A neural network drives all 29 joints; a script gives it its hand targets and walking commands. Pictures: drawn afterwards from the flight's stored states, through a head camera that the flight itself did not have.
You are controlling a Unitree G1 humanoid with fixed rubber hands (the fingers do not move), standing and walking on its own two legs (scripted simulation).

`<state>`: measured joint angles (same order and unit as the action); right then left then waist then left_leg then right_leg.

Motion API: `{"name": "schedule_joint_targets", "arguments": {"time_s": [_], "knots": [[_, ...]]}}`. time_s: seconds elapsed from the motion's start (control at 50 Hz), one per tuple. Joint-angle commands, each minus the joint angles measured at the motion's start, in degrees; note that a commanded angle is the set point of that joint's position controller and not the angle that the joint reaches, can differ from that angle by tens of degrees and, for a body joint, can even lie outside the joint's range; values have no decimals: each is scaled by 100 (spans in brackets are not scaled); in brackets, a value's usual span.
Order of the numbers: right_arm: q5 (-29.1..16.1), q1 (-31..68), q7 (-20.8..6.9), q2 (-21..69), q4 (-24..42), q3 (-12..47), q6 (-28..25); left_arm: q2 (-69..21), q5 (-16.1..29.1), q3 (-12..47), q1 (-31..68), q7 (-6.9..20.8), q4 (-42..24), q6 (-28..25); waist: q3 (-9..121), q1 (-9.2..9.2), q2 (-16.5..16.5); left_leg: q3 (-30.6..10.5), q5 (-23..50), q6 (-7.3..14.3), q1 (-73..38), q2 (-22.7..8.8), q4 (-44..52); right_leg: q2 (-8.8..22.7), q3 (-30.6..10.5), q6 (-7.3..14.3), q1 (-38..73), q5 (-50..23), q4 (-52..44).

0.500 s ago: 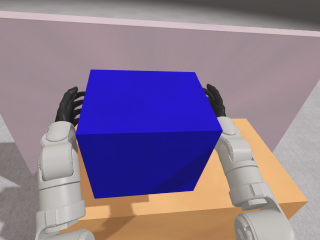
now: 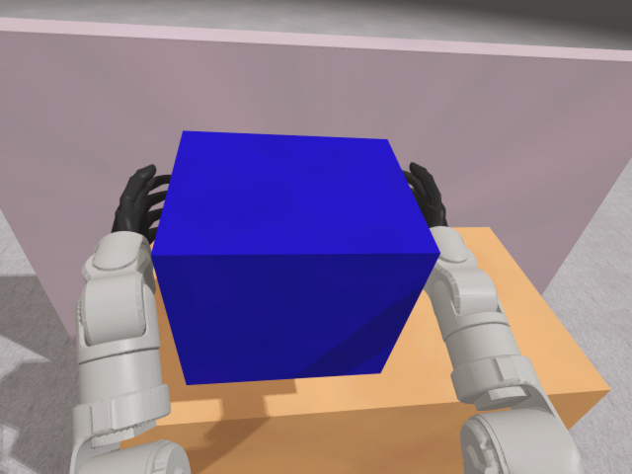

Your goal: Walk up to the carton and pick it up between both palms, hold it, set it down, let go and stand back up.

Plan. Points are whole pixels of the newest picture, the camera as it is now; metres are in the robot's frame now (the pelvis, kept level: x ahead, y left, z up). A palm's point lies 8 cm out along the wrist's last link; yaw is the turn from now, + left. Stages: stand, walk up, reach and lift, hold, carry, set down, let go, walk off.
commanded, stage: hold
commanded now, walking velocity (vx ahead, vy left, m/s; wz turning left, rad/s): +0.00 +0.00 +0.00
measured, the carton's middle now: (288, 260) +0.36 +0.01 +0.14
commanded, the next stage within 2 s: none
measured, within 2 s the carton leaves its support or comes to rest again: neither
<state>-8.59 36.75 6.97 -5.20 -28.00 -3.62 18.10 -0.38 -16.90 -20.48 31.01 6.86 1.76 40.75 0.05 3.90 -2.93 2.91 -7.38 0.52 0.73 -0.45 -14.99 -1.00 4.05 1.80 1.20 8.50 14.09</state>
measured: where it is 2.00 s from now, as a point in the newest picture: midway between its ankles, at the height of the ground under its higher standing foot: outside the picture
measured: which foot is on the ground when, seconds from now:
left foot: down 0.00-1.00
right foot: down 0.00-1.00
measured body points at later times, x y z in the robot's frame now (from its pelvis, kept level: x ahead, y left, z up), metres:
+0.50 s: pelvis +0.01 +0.01 +0.00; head -0.05 +0.04 +0.45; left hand +0.36 +0.20 +0.19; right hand +0.38 -0.15 +0.20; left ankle +0.02 +0.11 -0.75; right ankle +0.00 -0.09 -0.75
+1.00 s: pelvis +0.00 +0.00 +0.00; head -0.06 +0.03 +0.44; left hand +0.36 +0.19 +0.20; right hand +0.37 -0.16 +0.21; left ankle +0.02 +0.11 -0.75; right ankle +0.00 -0.09 -0.75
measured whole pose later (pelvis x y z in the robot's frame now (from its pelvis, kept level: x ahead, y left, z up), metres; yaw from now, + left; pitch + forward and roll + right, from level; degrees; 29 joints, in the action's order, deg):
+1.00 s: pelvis +0.00 +0.00 +0.00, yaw +0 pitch -8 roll +0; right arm -8.8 37.4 6.9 -5.6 -27.8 -3.3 19.1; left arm -0.9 -17.3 -21.1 30.8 7.2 1.4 41.4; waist 0.3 4.1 -3.7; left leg 2.5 -8.1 0.8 -0.5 -0.2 -15.6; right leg -0.9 4.1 1.5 3.0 8.7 13.7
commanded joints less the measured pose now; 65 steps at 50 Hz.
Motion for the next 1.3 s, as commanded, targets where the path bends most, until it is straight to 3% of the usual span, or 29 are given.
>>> {"name": "schedule_joint_targets", "arguments": {"time_s": [0.0, 0.2, 0.22, 0.28, 0.4, 0.46, 0.56, 0.82, 0.9, 1.0, 1.14, 1.2, 1.28], "knots": [[-326, 3217, -645, 2707, 1111, 1793, -232, -2076, 686, 2407, 2811, 646, -188, -152, 1225, 53, 190, 62, 447, -25, -360, 162, 94, -4, -7, -348, 208, -961, -124], [-512, 3024, -597, 2588, 1359, 1941, -193, -2101, 698, 2547, 2579, 648, -516, -133, 1262, 116, 308, -11, 1243, -201, -606, 160, -103, -113, 69, -309, 303, -1436, -33], [-479, 3246, -595, 2558, 1578, 1930, -217, -1985, 777, 2491, 2717, 669, -531, -162, 1304, 83, 157, 26, 1075, -152, -462, 215, -82, -54, 30, -338, 367, -1330, -87], [-494, 3157, -598, 2527, 1606, 1946, -198, -1954, 776, 2484, 2651, 682, -589, -155, 1319, 82, 206, -3, 1144, -149, -458, 188, -81, -41, 28, -324, 453, -1486, -40], [-509, 3029, -641, 2406, 1357, 1905, -40, -1894, 649, 2295, 2568, 710, -509, -13, 1063, 15, 181, 8, 972, -139, -412, 166, 10, -60, 18, -276, 329, -1149, -113], [-473, 2966, -687, 2381, 1268, 1778, -27, -1977, 723, 2448, 2681, 704, -556, -21, 1081, 161, 351, -18, 955, -193, -467, 148, 1, -57, 16, -224, 196, -1036, -129], [-465, 3003, -799, 2223, 1149, 1584, -51, -2078, 745, 2582, 2726, 642, -611, 9, 1145, 215, 565, -73, 1014, -310, -599, 68, -13, -120, 90, -136, 31, -688, -167], [-375, 3196, -745, 2531, 1254, 1842, -140, -1882, 657, 2170, 2642, 635, -273, -110, 1209, -62, -16, 21, 853, -38, -301, 185, 28, -38, -9, -301, 445, -1271, -97], [-422, 3271, -694, 2582, 1225, 1855, -92, -1897, 619, 2151, 2813, 706, -277, -52, 1127, -62, 123, 50, 653, -27, -171, 202, 72, 2, -39, -315, 425, -1158, -103], [-295, 3310, -725, 2570, 973, 1588, -82, -1950, 648, 2179, 3025, 757, -70, -47, 996, 69, 236, 39, 194, -20, -108, 169, 166, 38, -40, -270, 158, -595, -196], [-237, 3164, -710, 2514, 976, 1487, -154, -1977, 748, 2348, 3023, 736, -177, -170, 1255, 244, 305, -10, 581, -128, -416, 160, 46, -14, 47, -290, 206, -892, -130], [-334, 3086, -710, 2410, 1070, 1608, -168, -1961, 738, 2367, 2826, 701, -256, -170, 1369, 191, 371, -31, 981, -195, -569, 161, -53, -55, 73, -265, 293, -1125, -100], [-460, 3049, -704, 2344, 1298, 1831, -203, -1947, 667, 2312, 2518, 674, -370, -135, 1370, 72, 222, -32, 1448, -204, -640, 162, -147, -126, 94, -249, 437, -1422, -76]]}}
